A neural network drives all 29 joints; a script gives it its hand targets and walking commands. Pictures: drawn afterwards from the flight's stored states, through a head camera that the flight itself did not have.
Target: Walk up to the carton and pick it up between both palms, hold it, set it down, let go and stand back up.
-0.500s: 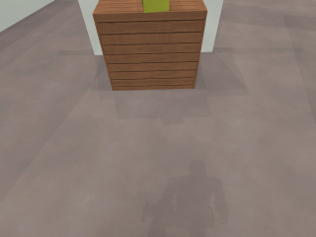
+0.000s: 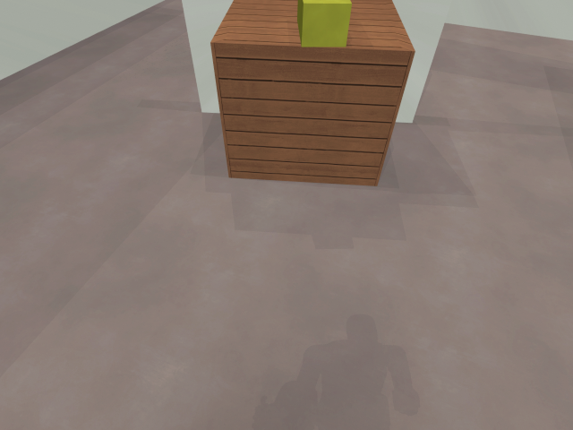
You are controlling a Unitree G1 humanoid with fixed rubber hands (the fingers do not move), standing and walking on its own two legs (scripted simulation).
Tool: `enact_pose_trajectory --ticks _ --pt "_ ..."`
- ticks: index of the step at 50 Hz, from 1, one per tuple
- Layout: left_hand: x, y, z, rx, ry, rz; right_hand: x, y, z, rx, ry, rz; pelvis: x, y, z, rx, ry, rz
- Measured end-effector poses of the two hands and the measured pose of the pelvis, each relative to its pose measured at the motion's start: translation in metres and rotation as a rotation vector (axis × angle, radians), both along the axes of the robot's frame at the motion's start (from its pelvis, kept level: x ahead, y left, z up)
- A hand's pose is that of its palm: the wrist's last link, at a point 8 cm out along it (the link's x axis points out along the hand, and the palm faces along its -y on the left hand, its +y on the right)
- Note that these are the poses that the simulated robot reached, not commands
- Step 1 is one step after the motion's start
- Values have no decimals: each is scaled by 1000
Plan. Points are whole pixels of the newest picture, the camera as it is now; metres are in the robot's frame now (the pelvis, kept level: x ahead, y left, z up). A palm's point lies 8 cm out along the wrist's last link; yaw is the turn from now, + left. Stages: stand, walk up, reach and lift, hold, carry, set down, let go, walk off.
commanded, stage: walk up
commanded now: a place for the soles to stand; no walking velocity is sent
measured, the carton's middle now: (321, 12) +1.60 -0.04 +0.01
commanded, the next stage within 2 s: none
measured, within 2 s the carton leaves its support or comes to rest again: neither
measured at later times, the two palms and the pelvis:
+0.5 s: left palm (216, 275) +0.40 +0.18 -0.09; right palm out of the picture +0.14 -0.21 -0.13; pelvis +0.20 +0.01 -0.01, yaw +2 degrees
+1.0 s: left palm (182, 296) +0.37 +0.24 -0.13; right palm (371, 191) +0.64 -0.14 -0.08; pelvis +0.43 +0.01 -0.01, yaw +5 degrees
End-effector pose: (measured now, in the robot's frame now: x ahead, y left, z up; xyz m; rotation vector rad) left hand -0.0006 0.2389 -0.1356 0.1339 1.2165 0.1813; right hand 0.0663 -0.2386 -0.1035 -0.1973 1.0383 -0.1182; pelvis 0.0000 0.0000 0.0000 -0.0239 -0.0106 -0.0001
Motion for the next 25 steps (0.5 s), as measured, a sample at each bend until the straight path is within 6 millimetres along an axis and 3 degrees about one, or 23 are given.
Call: enact_pose_trajectory --ticks 2,4,10,18,22,25 --pt "18 16 -10 -5 -10 -29 15 7 -2 -30 -73 -9 10 13 -12 -12 -3 2" --pt "46 26 -15 -9 -38 -84 15 14 -8 -52 -87 -51 19 22 -20 -5 -8 4" --pt "160 27 12 -25 -251 -176 -1 38 -4 -30 29 -123 55 29 -7 33 -7 1" --pt "285 -11 41 -85 -389 -240 18 54 -2 25 129 -174 117 25 4 35 16 24" --pt "349 -41 46 -113 -442 -273 44 44 -10 35 185 -188 158 16 -1 43 17 26" --pt "398 -61 46 -111 -491 -279 74 29 -24 36 225 -184 196 6 -12 43 19 32"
